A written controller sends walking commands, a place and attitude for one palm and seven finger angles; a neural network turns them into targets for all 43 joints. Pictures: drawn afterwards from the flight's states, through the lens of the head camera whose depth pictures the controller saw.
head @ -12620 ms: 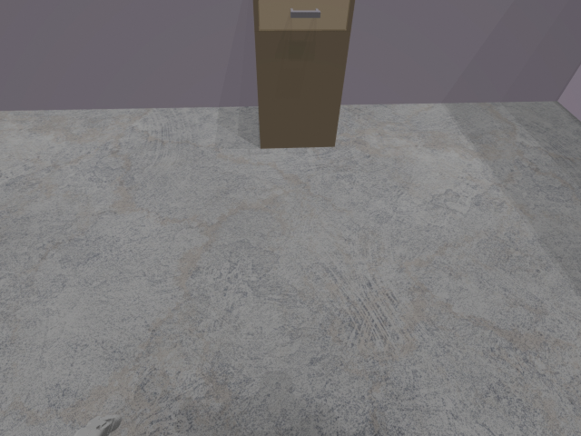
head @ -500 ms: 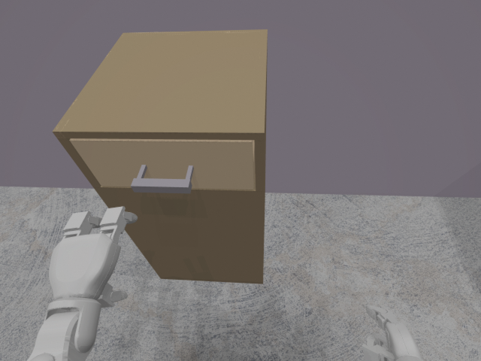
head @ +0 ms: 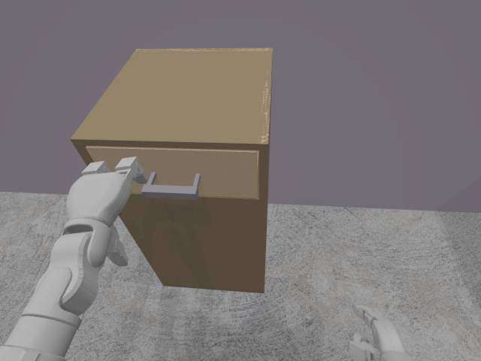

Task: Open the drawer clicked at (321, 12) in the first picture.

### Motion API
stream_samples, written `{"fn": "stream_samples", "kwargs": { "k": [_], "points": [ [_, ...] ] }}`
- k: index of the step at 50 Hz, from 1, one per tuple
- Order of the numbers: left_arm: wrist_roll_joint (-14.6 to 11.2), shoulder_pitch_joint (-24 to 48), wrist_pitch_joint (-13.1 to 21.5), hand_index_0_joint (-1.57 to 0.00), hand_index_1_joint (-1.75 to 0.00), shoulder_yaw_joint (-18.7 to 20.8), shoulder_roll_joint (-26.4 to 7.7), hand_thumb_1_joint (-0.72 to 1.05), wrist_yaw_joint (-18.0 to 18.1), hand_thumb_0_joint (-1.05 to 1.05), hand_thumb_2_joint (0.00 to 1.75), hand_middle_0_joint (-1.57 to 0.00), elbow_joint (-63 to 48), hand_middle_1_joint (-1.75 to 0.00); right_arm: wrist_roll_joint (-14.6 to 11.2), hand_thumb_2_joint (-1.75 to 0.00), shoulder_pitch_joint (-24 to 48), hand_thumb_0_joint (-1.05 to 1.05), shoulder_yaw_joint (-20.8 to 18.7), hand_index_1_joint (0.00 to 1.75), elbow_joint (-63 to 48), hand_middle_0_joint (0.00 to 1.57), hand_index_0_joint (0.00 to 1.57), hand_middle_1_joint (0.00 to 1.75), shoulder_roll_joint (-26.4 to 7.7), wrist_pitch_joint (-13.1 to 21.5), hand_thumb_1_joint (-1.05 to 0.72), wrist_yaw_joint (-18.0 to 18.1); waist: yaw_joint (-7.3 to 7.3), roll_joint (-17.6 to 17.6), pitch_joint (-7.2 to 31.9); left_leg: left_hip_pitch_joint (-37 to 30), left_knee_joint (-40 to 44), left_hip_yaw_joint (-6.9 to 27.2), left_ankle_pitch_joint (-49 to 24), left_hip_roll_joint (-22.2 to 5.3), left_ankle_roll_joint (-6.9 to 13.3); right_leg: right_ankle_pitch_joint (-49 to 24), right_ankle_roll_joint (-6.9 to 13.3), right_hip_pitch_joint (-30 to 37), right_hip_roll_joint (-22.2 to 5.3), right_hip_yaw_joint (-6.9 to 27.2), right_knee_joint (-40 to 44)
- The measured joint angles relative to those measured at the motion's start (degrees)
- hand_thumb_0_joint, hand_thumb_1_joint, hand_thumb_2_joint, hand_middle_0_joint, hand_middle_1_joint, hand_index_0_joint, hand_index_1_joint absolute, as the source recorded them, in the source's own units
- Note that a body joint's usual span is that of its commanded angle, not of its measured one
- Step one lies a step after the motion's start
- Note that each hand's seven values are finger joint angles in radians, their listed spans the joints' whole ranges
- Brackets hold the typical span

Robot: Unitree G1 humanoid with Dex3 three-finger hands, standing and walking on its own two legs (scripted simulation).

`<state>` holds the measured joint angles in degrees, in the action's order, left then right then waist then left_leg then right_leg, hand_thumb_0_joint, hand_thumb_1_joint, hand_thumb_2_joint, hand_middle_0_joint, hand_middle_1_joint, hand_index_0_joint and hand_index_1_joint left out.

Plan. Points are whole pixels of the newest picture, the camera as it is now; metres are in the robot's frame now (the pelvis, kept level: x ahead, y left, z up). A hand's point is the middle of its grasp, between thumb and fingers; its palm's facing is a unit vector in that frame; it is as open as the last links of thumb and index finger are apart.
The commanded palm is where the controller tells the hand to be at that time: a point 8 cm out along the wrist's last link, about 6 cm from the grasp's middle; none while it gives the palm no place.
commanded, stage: raise the hand with hooked fingers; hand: left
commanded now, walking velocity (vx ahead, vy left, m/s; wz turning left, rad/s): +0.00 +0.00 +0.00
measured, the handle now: (172, 184) +0.48 +0.22 -0.03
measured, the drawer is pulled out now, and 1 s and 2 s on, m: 0.00 0.00 0.00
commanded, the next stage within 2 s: move the hooked fingers above the handle in 0.32 s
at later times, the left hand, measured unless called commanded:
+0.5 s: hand (119, 237) +0.28 +0.24 +0.07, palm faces +0.00 -0.11 -0.99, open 13.9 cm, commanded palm +0.27 +0.24 +0.13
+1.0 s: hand (150, 221) +0.33 +0.21 +0.04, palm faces -0.05 -0.11 -0.99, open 13.8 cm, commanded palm +0.32 +0.23 +0.11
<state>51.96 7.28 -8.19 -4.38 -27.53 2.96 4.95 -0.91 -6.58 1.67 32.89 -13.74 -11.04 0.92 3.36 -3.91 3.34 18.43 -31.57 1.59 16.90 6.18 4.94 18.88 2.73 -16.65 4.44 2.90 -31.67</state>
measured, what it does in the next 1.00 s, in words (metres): stands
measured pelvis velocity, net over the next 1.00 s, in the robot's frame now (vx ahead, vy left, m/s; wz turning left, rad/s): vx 0.00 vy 0.00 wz -0.01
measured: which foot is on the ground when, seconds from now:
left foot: down 0.00-1.00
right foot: down 0.00-1.00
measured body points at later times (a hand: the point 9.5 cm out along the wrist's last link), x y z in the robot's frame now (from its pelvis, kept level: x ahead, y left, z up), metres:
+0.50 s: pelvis -0.02 +0.00 +0.00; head -0.01 -0.02 +0.45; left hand +0.28 +0.24 +0.12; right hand +0.16 -0.22 -0.11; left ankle -0.01 +0.06 -0.73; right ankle -0.03 -0.09 -0.73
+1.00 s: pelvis +0.00 +0.00 -0.01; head +0.03 -0.02 +0.44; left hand +0.33 +0.21 +0.10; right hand +0.15 -0.25 -0.12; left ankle -0.01 +0.06 -0.73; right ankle -0.03 -0.09 -0.73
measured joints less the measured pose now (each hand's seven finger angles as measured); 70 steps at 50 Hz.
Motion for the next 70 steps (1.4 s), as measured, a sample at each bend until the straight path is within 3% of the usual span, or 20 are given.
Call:
{"fn": "stream_samples", "kwargs": {
  "k": [6,12,17,23,27,33,38,43,48,54,56,59,62,65,70],
  "points": [
    [0.11,-3.91,5.84,-0.32,-1.20,0.05,0.31,-0.49,-1.95,0.00,0.30,-0.31,-1.69,-1.20,0.58,-0.90,-1.88,0.01,-0.47,0.30,-0.03,0.20,0.20,0.30,-0.48,0.48,-0.90,-0.32,-0.41,0.43,-0.79,0.00,0.51,-0.57,-0.74,-0.24,0.06,-0.91,-0.09,-0.18,0.17,0.54,0.41],
    [1.78,-5.23,10.99,-0.32,-1.20,0.41,-0.13,-0.49,3.38,0.00,0.30,-0.32,-3.21,-1.20,0.71,-0.90,-2.80,0.01,-1.89,0.30,1.36,0.20,0.20,0.30,-0.92,1.40,-0.90,-0.09,0.52,0.57,-1.51,1.20,-0.35,-0.67,-1.10,-0.16,0.03,-1.14,-0.18,-1.43,0.09,0.44,-0.63],
    [1.60,-2.33,8.06,-0.32,-1.21,1.37,0.04,-0.49,6.43,0.00,0.30,-0.32,-0.24,-1.20,-0.17,-0.90,-2.31,0.01,-2.19,0.30,2.54,0.20,0.19,0.30,-0.80,1.62,-0.90,-0.21,0.88,-0.08,-1.24,2.05,-0.59,-0.44,-1.66,0.16,0.06,-1.31,-0.32,-2.36,-0.24,0.09,-1.26],
    [0.43,-2.15,3.63,-0.32,-1.20,-0.22,0.92,-0.49,3.11,0.00,0.30,-0.31,1.60,-1.20,-0.59,-0.90,-1.99,0.01,-1.14,0.30,1.71,0.20,0.20,0.30,-0.17,1.43,-0.90,-0.21,0.27,-0.35,-0.82,1.23,0.32,-0.32,-2.24,0.29,0.17,-1.69,-0.42,-1.64,-0.42,0.02,-0.63],
    [1.33,-1.21,5.89,-0.32,-1.20,-2.97,1.66,-0.49,1.59,0.00,0.30,-0.31,2.51,-1.20,-0.18,-0.90,-1.82,0.01,-0.70,0.30,1.35,0.20,0.20,0.30,0.05,2.10,-0.90,0.24,0.16,0.20,-1.16,1.12,-0.07,0.03,-2.06,0.35,0.13,-1.49,-0.32,-1.36,-0.45,-0.37,-0.83],
    [3.51,3.33,10.40,-0.32,-1.21,-3.10,1.25,-0.49,4.49,0.00,0.30,-0.32,6.40,-1.20,-0.09,-0.90,-1.04,0.01,-0.71,0.30,1.75,0.20,0.20,0.30,0.42,2.77,-0.90,1.03,0.12,1.18,-1.52,2.61,-1.24,-0.07,-1.51,0.12,-0.17,-1.07,0.01,-2.86,-0.17,-0.39,-1.92],
    [3.02,6.16,7.94,-0.32,-1.21,-0.43,0.54,-0.49,6.17,0.00,0.30,-0.32,9.86,-1.20,-0.39,-0.90,-1.67,0.01,-1.20,0.30,1.91,0.20,0.20,0.30,0.28,2.35,-0.90,0.78,-0.26,1.02,-0.66,3.86,-1.49,-0.33,-1.10,-0.16,-0.36,-0.89,0.17,-4.15,0.12,-0.12,-2.07],
    [1.87,5.67,4.65,-0.32,-1.20,-0.63,0.99,-0.49,4.08,0.00,0.30,-0.31,10.88,-1.20,-0.57,-0.90,-3.39,0.01,-1.70,0.30,1.68,0.20,0.20,0.30,-0.67,1.41,-0.90,0.34,-0.66,0.41,0.48,4.30,-1.60,-0.29,-0.45,-0.19,-0.26,-0.37,0.15,-4.48,0.18,-0.09,-1.92],
    [2.13,4.06,7.17,-0.32,-1.20,-2.57,2.03,-0.49,2.35,0.00,0.30,-0.31,9.93,-1.20,-0.08,-0.90,-4.35,0.01,-2.33,0.30,1.60,0.20,0.20,0.30,-1.13,1.15,-0.90,0.62,-1.03,0.74,0.67,4.77,-2.44,-0.26,0.51,-0.20,-0.23,0.53,0.25,-4.88,0.27,-0.15,-2.63],
    [4.09,4.34,11.75,-0.32,-1.20,-1.62,2.09,-0.49,6.93,0.00,0.30,-0.32,9.25,-1.20,0.24,-0.90,-3.91,0.01,-3.17,0.30,2.15,0.20,0.20,0.30,-0.73,1.57,-0.90,0.87,-1.16,1.28,0.97,6.19,-3.86,-0.68,1.59,-0.49,-0.50,1.41,0.54,-6.43,0.63,0.17,-4.09],
    [4.48,5.41,10.95,-0.32,-1.20,-0.50,1.82,-0.49,8.75,0.00,0.30,-0.32,10.43,-1.20,0.11,-0.90,-3.67,0.01,-3.27,0.30,2.35,0.20,0.20,0.30,-0.59,1.46,-0.90,0.66,-1.14,1.19,1.31,6.73,-4.16,-0.81,1.79,-0.60,-0.60,1.55,0.64,-7.03,0.75,0.27,-4.43],
    [4.26,7.39,7.04,-0.32,-1.20,0.23,1.64,-0.49,9.89,0.00,0.30,-0.32,13.01,-1.20,-0.31,-0.90,-3.61,0.01,-3.26,0.30,2.39,0.20,0.20,0.30,-0.56,1.11,-0.90,0.17,-1.11,0.75,1.88,7.31,-4.33,-0.73,1.87,-0.63,-0.70,1.65,0.70,-7.59,0.79,0.17,-4.60],
    [3.47,9.26,2.88,-0.32,-1.20,-0.76,2.05,-0.49,8.41,0.00,0.30,-0.31,16.09,-1.20,-0.83,-0.90,-3.84,0.01,-2.95,0.30,2.22,0.20,0.20,0.30,-0.68,0.53,-0.90,0.02,-1.20,0.33,2.36,7.51,-4.27,-0.36,1.82,-0.53,-0.71,1.69,0.73,-7.67,0.69,-0.19,-4.46],
    [2.84,10.97,1.41,-0.31,-1.20,-3.18,2.84,-0.49,5.36,0.00,0.30,-0.31,18.78,-1.20,-0.89,-0.90,-4.07,0.01,-2.53,0.30,1.94,0.20,0.20,0.30,-0.72,0.07,-0.90,0.42,-1.51,0.40,2.35,7.60,-4.40,0.16,1.82,-0.39,-0.71,1.81,0.79,-7.58,0.57,-0.72,-4.43],
    [3.78,12.35,7.72,-0.32,-1.20,-4.99,3.80,-0.49,3.35,0.00,0.30,-0.32,19.64,-1.20,0.01,-0.90,-4.18,0.01,-2.56,0.30,1.66,0.20,0.20,0.30,-0.27,0.30,-0.90,1.39,-2.26,1.50,2.16,8.53,-5.41,0.28,2.23,-0.53,-0.90,2.14,1.06,-8.46,0.76,-0.95,-5.32]
  ]
}}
